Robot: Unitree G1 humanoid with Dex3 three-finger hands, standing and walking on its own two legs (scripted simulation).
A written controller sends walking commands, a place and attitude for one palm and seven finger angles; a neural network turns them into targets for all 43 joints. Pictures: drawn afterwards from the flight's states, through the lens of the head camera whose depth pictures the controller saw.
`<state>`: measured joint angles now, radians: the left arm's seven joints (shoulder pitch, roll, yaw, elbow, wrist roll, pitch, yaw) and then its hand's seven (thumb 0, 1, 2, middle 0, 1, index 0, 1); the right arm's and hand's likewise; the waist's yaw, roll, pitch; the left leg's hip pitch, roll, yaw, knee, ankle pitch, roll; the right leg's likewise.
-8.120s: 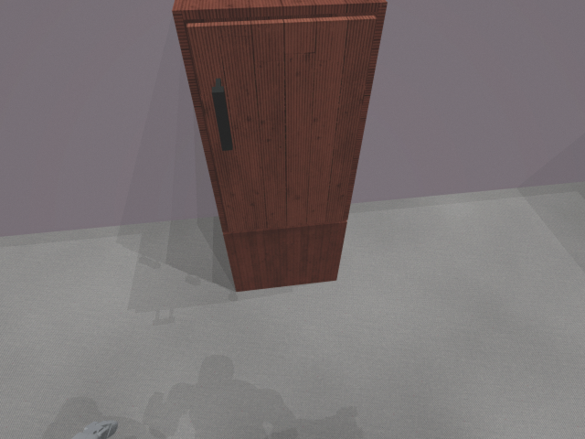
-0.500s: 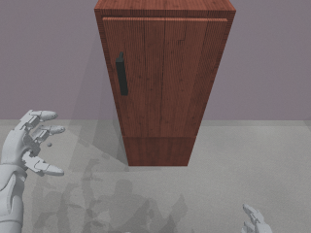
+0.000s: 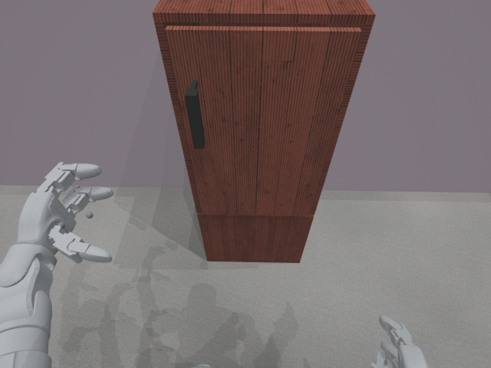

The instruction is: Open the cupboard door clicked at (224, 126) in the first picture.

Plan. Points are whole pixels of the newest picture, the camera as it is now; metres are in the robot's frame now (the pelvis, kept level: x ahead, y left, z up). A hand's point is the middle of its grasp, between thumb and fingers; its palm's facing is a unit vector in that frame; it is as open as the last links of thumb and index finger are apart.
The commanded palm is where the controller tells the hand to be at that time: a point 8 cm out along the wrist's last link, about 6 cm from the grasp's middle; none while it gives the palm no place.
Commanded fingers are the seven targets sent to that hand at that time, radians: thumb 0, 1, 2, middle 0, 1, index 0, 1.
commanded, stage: move the hooked fingers beside the handle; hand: left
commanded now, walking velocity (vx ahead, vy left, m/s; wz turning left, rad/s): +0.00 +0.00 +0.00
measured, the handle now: (197, 115) +0.60 +0.15 +0.08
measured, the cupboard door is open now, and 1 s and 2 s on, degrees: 0 0 0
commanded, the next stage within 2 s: none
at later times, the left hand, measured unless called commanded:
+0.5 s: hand (118, 177) +0.39 +0.25 +0.09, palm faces +0.05 -1.00 +0.00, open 14.0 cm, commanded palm +0.37 +0.30 +0.09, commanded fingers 0.00 -0.50 0.30 -0.30 -1.20 -0.30 -1.20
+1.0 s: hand (145, 147) +0.48 +0.23 +0.09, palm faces +0.04 -1.00 +0.00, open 14.0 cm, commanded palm +0.46 +0.28 +0.09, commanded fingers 0.00 -0.50 0.30 -0.30 -1.20 -0.30 -1.20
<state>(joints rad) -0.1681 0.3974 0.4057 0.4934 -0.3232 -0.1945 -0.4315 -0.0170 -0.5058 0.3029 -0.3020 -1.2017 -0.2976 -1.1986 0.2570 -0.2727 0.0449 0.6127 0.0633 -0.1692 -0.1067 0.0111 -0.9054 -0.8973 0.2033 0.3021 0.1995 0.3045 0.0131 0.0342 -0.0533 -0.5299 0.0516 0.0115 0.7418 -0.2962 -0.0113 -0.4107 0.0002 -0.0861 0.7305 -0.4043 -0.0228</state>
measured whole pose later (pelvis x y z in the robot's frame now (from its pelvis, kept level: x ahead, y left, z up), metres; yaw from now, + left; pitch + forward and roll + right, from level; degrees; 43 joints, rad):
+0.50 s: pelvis +0.00 +0.01 +0.00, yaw -1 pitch +8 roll -1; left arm -0.44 0.43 0.40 0.75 -0.24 -0.24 -0.36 -0.02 -0.50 0.30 -0.30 -1.20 -0.30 -1.20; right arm 0.34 -0.27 0.03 0.63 0.05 -0.07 -0.08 0.01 -0.91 -0.90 0.20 0.30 0.20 0.30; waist -0.05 0.02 -0.06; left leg -0.61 0.06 0.04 0.78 -0.32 0.00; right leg -0.50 0.00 -0.06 0.76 -0.41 -0.01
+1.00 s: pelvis +0.01 +0.02 -0.02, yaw -2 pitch +14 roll -2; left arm -0.77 0.51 0.42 1.09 -0.15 -0.32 -0.29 -0.02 -0.50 0.30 -0.30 -1.20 -0.30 -1.20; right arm 0.36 -0.27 0.03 0.65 0.03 0.01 -0.05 0.01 -0.91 -0.90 0.20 0.30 0.20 0.30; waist -0.11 0.01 -0.08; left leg -0.75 0.07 0.03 0.86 -0.35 0.01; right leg -0.63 0.01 -0.06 0.82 -0.43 -0.01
